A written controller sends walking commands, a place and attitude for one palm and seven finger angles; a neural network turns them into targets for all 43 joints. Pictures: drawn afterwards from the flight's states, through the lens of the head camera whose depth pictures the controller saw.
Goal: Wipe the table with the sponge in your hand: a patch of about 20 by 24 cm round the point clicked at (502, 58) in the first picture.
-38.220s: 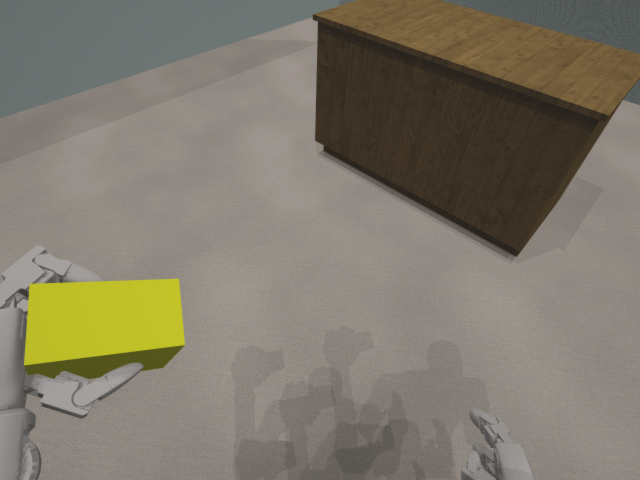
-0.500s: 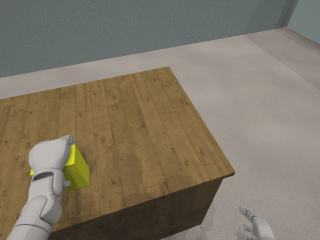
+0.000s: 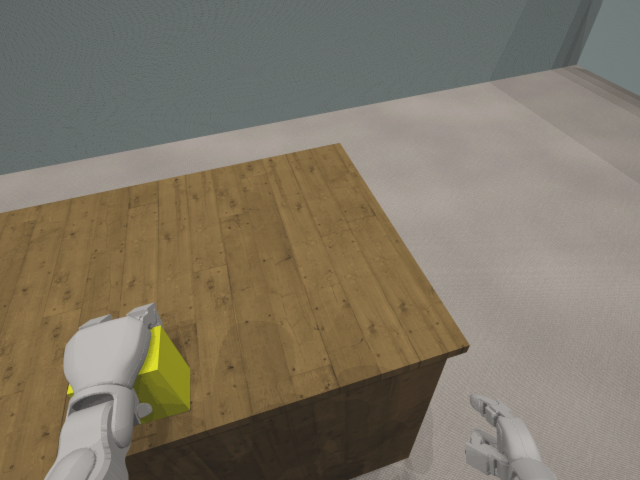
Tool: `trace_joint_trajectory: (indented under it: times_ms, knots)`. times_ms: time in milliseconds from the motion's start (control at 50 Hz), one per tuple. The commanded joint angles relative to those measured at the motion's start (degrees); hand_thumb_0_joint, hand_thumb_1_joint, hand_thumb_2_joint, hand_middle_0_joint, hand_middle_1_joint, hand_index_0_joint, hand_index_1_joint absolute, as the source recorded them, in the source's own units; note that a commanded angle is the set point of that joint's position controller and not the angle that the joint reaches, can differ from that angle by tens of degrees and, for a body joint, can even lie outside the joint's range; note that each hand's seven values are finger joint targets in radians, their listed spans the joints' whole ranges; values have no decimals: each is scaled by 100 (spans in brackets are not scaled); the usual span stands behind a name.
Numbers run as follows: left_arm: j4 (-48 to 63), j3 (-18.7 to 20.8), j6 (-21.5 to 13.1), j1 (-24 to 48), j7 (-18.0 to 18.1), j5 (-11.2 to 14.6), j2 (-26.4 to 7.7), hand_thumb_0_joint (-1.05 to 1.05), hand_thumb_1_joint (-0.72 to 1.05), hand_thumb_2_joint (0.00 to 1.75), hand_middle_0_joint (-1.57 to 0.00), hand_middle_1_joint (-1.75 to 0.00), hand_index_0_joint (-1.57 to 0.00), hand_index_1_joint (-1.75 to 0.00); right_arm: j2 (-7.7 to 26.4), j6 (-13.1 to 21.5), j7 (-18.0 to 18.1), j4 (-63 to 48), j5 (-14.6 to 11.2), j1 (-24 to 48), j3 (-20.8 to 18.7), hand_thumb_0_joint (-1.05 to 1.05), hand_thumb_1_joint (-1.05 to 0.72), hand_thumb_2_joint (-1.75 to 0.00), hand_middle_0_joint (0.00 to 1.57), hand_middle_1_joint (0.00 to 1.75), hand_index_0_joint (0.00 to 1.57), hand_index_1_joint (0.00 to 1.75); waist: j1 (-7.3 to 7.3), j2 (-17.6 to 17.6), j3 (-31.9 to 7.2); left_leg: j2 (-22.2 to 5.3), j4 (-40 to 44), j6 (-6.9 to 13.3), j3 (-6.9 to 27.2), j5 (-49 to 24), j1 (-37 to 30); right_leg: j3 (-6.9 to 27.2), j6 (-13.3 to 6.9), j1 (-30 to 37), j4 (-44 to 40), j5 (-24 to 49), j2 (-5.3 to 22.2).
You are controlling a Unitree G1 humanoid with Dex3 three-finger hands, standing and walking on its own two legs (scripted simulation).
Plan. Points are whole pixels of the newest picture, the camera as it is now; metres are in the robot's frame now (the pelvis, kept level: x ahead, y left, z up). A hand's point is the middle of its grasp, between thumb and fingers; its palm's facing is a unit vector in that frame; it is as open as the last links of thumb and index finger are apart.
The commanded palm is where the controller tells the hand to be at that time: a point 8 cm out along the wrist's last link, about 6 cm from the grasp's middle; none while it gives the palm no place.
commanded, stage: lift the sponge slowly off the table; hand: left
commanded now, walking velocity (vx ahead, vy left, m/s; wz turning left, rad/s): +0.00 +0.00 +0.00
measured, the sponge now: (142, 386) +0.22 +0.28 -0.02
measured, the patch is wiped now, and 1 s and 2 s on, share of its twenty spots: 1.00 1.00 1.00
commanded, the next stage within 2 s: none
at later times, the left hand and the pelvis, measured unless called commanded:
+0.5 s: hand (131, 374) +0.22 +0.28 +0.03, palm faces -0.05 -0.11 -0.99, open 10.3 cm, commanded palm +0.19 +0.27 +0.09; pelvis -0.01 -0.01 +0.00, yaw +0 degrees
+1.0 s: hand (125, 368) +0.21 +0.27 +0.06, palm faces -0.01 -0.12 -0.99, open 10.3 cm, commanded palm +0.19 +0.26 +0.13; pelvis -0.01 -0.02 +0.01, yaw +1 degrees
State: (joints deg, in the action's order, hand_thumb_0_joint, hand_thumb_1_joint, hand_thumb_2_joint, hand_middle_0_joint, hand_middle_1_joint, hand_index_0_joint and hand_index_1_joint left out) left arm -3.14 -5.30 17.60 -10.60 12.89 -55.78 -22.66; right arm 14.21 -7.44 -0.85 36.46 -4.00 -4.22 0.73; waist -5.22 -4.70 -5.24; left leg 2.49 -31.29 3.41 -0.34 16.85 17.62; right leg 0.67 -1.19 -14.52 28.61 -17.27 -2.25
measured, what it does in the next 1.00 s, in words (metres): stands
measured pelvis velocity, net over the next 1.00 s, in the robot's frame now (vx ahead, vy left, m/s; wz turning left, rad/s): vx -0.01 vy -0.02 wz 0.01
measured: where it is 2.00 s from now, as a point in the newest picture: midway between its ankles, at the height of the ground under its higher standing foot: outside the picture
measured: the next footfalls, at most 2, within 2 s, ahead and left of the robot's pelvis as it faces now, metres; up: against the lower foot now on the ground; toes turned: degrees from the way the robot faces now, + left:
none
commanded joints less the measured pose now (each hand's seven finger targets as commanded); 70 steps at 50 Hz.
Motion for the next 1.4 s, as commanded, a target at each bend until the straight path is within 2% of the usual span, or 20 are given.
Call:
trace_joint_trajectory:
  times_ms: [0,60,80,120,160,200,260,340,380,420,460,500,720,760,940,1140,1160,1180,1280,1380]
  knots:
    - [249,119,74,259,-160,243,-427,0,10,130,-120,-160,-120,-160,663,243,105,-861,-12,979,-241,0,-90,-90,20,30,20,30,2,772,-382,-144,385,-79,440,-1429,-328,204,-334,126,-309,1607,-98]
    - [429,411,103,484,-147,196,-761,0,10,130,-120,-160,-120,-160,691,258,157,-850,6,1065,-241,0,-90,-90,20,30,20,30,-71,520,-514,-130,437,-61,490,-1439,-441,299,-376,240,-332,1526,-105]
    - [430,174,112,463,-163,214,-537,0,10,130,-120,-160,-120,-160,633,263,172,-880,-3,1037,-234,0,-90,-90,20,30,20,30,-30,467,-514,-105,413,-35,432,-1414,-455,236,-353,276,-345,1516,-87]
    - [288,218,117,626,-200,193,-622,0,10,130,-120,-160,-120,-160,654,282,206,-829,5,1037,-219,0,-90,-90,20,30,20,30,-9,601,-439,-89,434,-30,413,-1330,-446,268,-342,263,-412,1489,-90]
    - [466,531,71,750,-211,187,-955,0,10,130,-120,-160,-120,-160,686,289,223,-804,20,1096,-229,0,-90,-90,20,30,20,30,-69,443,-569,-79,468,-26,467,-1379,-531,365,-377,379,-424,1517,-95]
    - [493,283,40,796,-252,163,-717,0,10,130,-120,-160,-120,-160,635,313,221,-830,20,1057,-227,0,-90,-90,20,30,20,30,-32,403,-582,-75,446,-15,445,-1424,-579,279,-361,363,-430,1519,-92]
    - [736,341,-21,1025,-282,181,-803,0,10,130,-120,-160,-120,-160,653,336,230,-848,40,1134,-227,0,-90,-90,20,30,20,30,-34,239,-588,-93,520,-11,501,-1382,-672,334,-387,354,-474,1394,-125]
    - [684,528,-110,899,-290,197,-989,0,10,130,-120,-160,-120,-160,656,346,247,-807,53,1094,-245,0,-90,-90,20,30,20,30,-60,490,-589,-47,488,8,438,-1498,-673,354,-356,532,-527,1713,-76]
    - [799,542,-129,956,-282,207,-1008,0,10,130,-120,-160,-120,-160,642,348,257,-816,55,1100,-247,0,-90,-90,20,30,20,30,-50,259,-523,-57,525,21,434,-1469,-713,355,-374,517,-543,1604,-87]
    - [728,582,-123,1140,-301,180,-1085,0,10,130,-120,-160,-120,-160,665,354,276,-771,55,1106,-240,0,-90,-90,20,30,20,30,-23,380,-441,-59,547,13,436,-1423,-713,369,-361,464,-607,1549,-84]
    - [976,860,-172,1226,-280,174,-1365,0,10,130,-120,-160,-120,-160,684,378,288,-773,77,1179,-251,0,-90,-90,20,30,20,30,-113,256,-664,-47,563,24,467,-1568,-865,463,-391,627,-604,1670,-91]
    - [1109,646,-215,1080,-286,146,-1134,0,10,130,-120,-160,-120,-160,628,404,261,-797,75,1134,-259,0,-90,-90,20,30,20,30,-95,119,-737,-51,518,12,449,-1787,-934,348,-390,672,-551,1915,-78]
    - [1682,793,-134,1015,-208,84,-1313,0,10,130,-120,-160,-120,-160,616,413,232,-786,113,1255,-254,0,-90,-90,20,30,20,30,-153,138,-725,-90,610,-16,490,-2001,-1153,396,-399,798,-630,2031,-87]
    - [1820,814,-58,1421,-221,84,-1393,0,10,130,-120,-160,-120,-160,630,385,247,-778,102,1408,-213,0,-90,-90,20,30,20,30,-130,3,-584,-113,732,-23,539,-1859,-1207,478,-427,736,-715,1754,-110]
    - [1654,483,172,1668,-596,131,-1219,0,10,130,-120,-160,-120,-160,612,355,289,-770,86,1542,-135,0,-90,-90,20,30,20,30,-98,113,-495,-61,869,13,487,-1646,-1308,434,-395,833,-950,1459,-72]
    - [1668,887,150,1650,-735,166,-1602,0,10,130,-120,-160,-120,-160,647,320,281,-794,95,1560,-98,0,-90,-90,20,30,20,30,-182,199,-530,-43,952,6,468,-1742,-1270,482,-396,1084,-989,1639,-46]
    - [1828,1146,154,1610,-733,179,-1859,0,10,130,-120,-160,-120,-160,685,326,282,-809,95,1628,-99,0,-90,-90,20,30,20,30,-232,93,-579,-38,981,6,497,-1760,-1318,609,-434,1144,-986,1616,-70]
    - [1884,887,167,1645,-759,167,-1605,0,10,130,-120,-160,-120,-160,642,326,278,-830,96,1613,-93,0,-90,-90,20,30,20,30,-181,29,-579,-38,951,11,448,-1789,-1309,493,-411,1128,-965,1660,-50]
    - [2230,839,170,1327,-848,287,-1523,0,10,130,-120,-160,-120,-160,645,371,263,-874,99,1585,-126,0,-90,-90,20,30,20,30,-161,36,-540,-57,929,15,470,-1879,-1381,489,-398,1111,-965,1752,-48]
    - [2187,987,187,1762,-896,258,-1807,0,10,130,-120,-160,-120,-160,679,396,334,-830,90,1602,-113,0,-90,-90,20,30,20,30,-137,91,-472,-54,965,44,460,-1666,-1395,531,-391,1034,-1060,1453,-42]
